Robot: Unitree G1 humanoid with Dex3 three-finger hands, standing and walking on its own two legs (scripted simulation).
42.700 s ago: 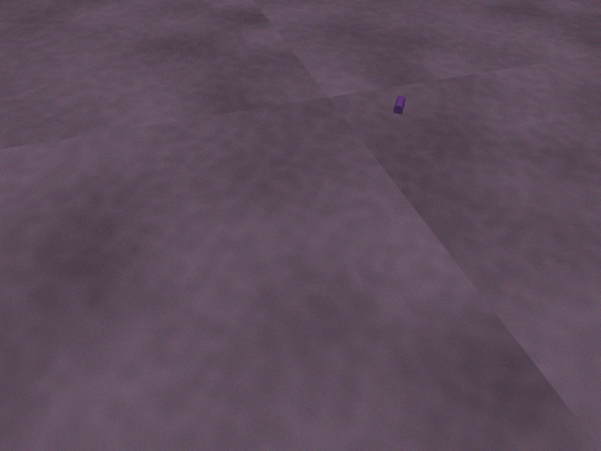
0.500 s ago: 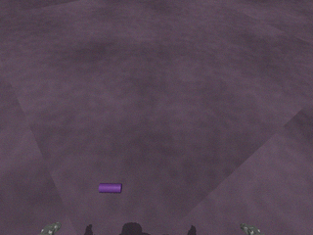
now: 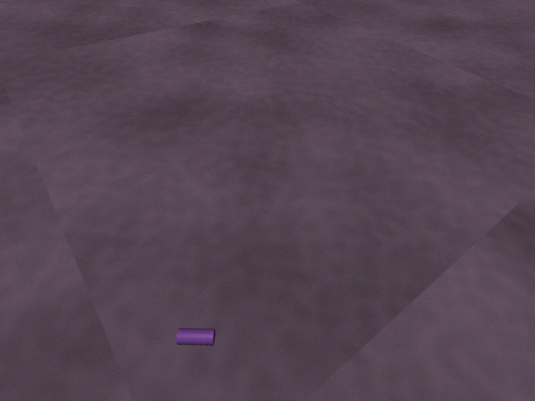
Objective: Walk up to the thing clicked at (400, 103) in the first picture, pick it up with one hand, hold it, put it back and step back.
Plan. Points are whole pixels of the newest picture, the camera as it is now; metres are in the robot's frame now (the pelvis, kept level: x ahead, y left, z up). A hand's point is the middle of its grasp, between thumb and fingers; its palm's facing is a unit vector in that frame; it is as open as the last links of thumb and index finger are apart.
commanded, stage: stand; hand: left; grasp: from above
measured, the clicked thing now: (196, 336) +0.50 +0.24 -0.75
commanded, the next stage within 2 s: step back in 1.72 s
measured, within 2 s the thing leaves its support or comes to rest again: neither
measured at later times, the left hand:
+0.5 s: hand out of the picture +0.05 +0.22 -0.16, palm faces +0.01 -0.94 -0.33, open 7.4 cm
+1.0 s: hand out of the picture +0.10 +0.21 -0.15, palm faces +0.01 -0.94 -0.34, open 7.4 cm
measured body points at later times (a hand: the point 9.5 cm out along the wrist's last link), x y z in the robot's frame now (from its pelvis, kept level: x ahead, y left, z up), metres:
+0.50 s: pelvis +0.00 -0.02 +0.00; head +0.01 -0.02 +0.45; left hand +0.05 +0.27 -0.13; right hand +0.06 -0.30 -0.14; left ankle +0.03 +0.10 -0.74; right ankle +0.01 -0.14 -0.74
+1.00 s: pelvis +0.02 -0.03 +0.01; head +0.03 -0.03 +0.46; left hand +0.10 +0.26 -0.13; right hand +0.09 -0.32 -0.13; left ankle +0.03 +0.10 -0.74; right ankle +0.01 -0.14 -0.74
